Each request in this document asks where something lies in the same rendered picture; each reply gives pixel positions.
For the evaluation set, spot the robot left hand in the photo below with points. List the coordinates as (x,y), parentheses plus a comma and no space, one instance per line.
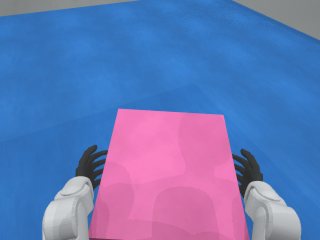
(87,165)

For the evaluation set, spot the carton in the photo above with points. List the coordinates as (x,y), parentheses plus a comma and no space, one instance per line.
(168,176)

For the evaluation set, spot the robot left forearm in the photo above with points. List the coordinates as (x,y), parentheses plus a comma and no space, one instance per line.
(66,217)

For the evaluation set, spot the robot right hand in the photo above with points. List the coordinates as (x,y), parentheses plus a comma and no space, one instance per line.
(250,172)

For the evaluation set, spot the robot right forearm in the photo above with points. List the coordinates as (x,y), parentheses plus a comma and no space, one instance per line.
(272,218)

